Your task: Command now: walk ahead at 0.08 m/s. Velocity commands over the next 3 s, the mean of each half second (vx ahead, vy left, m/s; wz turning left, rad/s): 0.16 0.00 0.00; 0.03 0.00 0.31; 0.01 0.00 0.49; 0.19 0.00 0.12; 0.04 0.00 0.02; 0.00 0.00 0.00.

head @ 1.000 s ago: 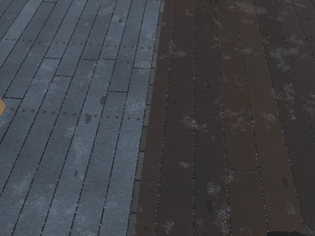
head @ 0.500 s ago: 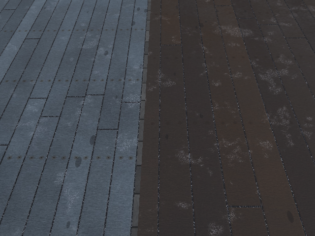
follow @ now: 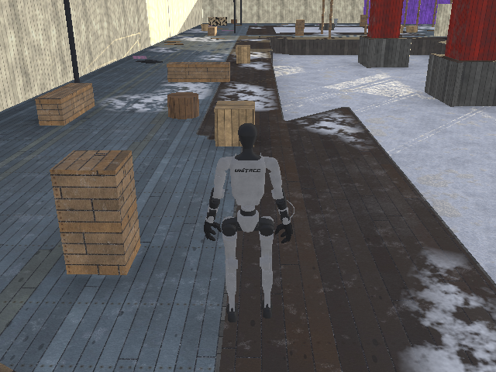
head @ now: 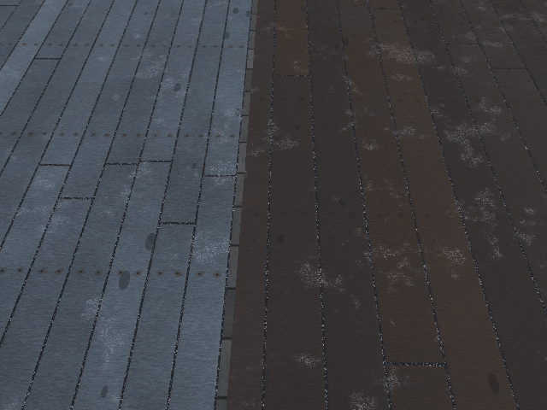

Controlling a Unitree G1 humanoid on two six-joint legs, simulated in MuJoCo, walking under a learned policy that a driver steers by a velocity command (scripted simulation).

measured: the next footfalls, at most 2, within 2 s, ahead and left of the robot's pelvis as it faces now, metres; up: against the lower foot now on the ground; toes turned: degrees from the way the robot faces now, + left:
left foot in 0.60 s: +0.17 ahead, +0.10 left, +0.00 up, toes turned +13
right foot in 1.52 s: +0.25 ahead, -0.10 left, +0.00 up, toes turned +30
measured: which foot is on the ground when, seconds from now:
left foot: down 0.00-0.30, up 0.32-0.58, down 0.60-1.00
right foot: down 0.00-0.96, up 0.98-1.00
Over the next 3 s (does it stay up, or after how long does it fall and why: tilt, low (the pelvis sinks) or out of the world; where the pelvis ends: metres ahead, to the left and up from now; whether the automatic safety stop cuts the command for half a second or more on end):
stays up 0.29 0.10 0.00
